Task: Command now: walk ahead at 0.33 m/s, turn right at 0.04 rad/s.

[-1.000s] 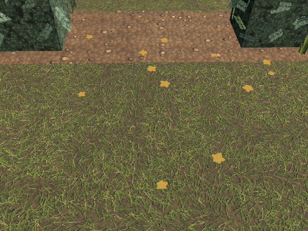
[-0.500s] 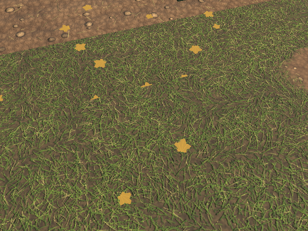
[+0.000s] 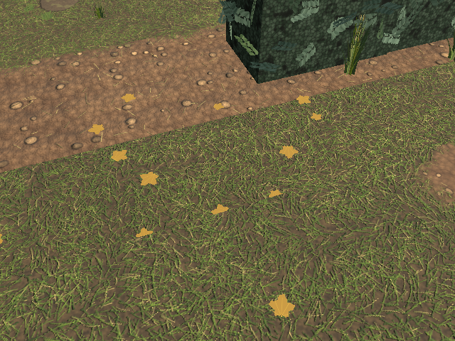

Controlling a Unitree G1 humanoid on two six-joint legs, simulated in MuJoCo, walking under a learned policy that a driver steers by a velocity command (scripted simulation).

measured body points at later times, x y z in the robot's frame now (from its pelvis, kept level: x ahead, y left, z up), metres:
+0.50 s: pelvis +0.15 +0.02 -0.01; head +0.16 +0.03 +0.44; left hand +0.10 +0.27 -0.16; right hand +0.29 -0.23 -0.12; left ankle +0.17 +0.09 -0.74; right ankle +0.01 -0.10 -0.70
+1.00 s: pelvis +0.41 +0.00 -0.05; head +0.43 -0.01 +0.39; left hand +0.63 +0.23 -0.15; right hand +0.30 -0.25 -0.19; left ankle +0.17 +0.09 -0.74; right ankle +0.61 -0.12 -0.76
